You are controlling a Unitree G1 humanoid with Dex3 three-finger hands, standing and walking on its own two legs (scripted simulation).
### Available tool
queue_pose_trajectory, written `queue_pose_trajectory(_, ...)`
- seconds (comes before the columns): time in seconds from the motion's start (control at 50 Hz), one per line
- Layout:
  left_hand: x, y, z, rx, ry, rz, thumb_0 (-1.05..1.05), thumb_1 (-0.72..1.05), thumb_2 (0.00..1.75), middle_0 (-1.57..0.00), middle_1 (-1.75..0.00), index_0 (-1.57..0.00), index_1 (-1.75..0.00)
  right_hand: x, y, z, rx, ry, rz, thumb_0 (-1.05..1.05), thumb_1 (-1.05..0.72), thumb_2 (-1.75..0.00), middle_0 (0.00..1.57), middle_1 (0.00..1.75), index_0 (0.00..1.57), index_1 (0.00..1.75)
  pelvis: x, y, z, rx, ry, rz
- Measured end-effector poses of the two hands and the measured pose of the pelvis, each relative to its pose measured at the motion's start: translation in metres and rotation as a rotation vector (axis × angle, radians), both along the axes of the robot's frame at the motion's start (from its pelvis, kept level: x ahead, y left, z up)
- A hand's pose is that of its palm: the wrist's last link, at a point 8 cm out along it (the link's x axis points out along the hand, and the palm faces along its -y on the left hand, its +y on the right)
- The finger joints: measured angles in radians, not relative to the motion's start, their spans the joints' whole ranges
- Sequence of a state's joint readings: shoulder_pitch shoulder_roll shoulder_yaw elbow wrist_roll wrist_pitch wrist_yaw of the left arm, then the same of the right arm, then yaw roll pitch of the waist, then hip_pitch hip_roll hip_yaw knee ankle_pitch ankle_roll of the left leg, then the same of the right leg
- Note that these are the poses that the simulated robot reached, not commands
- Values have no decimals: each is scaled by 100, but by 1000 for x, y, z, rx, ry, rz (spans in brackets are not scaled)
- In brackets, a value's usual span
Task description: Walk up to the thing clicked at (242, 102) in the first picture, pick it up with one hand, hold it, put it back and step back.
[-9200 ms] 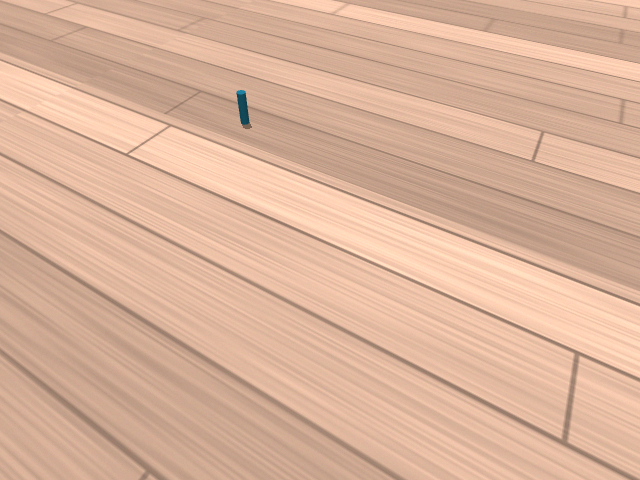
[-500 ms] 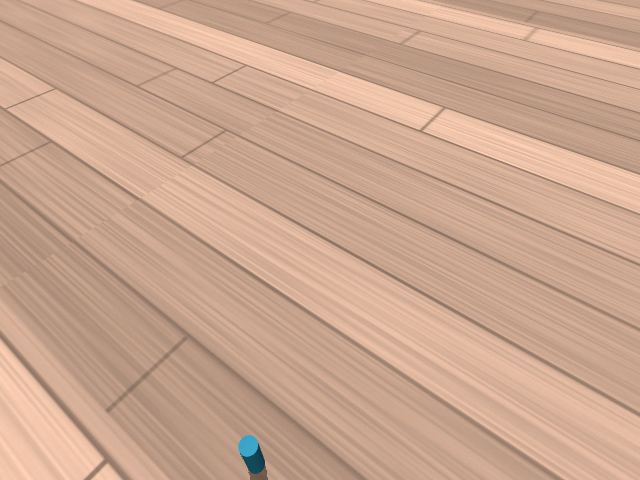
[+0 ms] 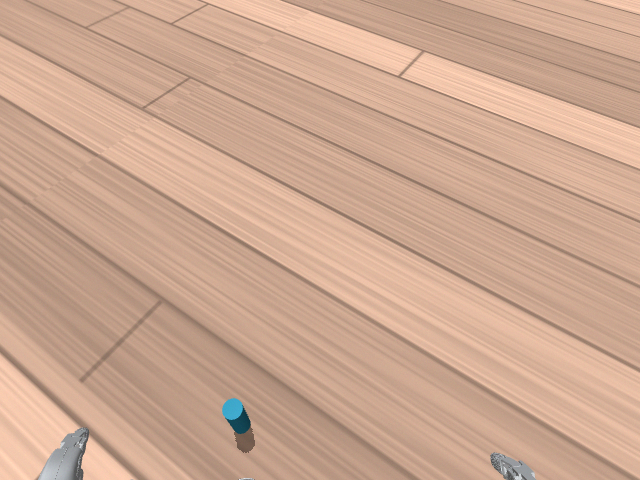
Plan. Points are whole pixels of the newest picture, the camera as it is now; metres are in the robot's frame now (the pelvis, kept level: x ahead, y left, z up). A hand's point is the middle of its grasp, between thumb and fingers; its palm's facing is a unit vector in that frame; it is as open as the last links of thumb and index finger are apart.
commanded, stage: go down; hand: left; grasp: from the side
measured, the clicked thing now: (237, 417) +0.34 +0.18 -0.65
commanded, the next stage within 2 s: none
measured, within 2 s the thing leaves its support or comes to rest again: neither
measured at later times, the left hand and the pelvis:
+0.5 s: hand out of the picture +0.14 +0.29 -0.18, palm faces +0.11 -0.95 -0.30, open 17.5 cm; pelvis +0.00 +0.01 -0.06, yaw +0 degrees
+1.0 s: hand (107, 455) +0.21 +0.33 -0.26, palm faces +0.12 -0.97 -0.21, open 17.5 cm; pelvis -0.04 +0.00 -0.18, yaw -1 degrees
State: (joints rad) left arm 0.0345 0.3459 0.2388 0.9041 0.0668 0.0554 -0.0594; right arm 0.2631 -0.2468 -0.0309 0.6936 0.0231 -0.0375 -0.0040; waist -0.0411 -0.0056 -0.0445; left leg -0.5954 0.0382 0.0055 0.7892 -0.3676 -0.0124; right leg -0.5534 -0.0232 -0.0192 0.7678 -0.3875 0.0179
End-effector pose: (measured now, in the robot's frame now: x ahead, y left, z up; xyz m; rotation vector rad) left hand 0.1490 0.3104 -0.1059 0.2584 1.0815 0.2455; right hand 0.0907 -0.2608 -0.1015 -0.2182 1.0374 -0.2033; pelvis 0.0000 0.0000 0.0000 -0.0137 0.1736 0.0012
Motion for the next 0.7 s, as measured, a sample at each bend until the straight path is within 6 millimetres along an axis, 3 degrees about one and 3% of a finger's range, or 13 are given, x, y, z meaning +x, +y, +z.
queue_pose_trajectory(0.14, -14, 8, -16, 1, -25, 1, 0, -30, 12, -6, -9, -6, -8, 19, 4, -15, -29, -76, 22, 1, -87, -89, 20, 30, 20, 30, -3, 6, -25, -10, 53, 2)
queue_pose_trajectory(0.28, -19, 10, -23, -4, -46, 1, 0, -50, 6, -7, -8, -7, -8, 48, 16, -19, -46, -176, 63, 1, -85, -89, 20, 30, 20, 30, -4, 8, -40, -23, 85, 7)
queue_pose_trajectory(0.5, -23, 20, -36, -16, -68, 16, 0, -56, 5, -7, -8, -7, -7, 71, 28, -29, -56, -258, 120, 1, -86, -89, 21, 30, 21, 30, -4, 9, -60, -35, 140, 13)
queue_pose_trajectory(0.7, -18, 34, -63, -38, -154, -2, 0, -53, 6, -7, -8, -7, -7, 67, 21, -68, -67, -228, 149, 1, -90, -90, 21, 30, 21, 30, -12, 7, -94, -37, 218, 9)
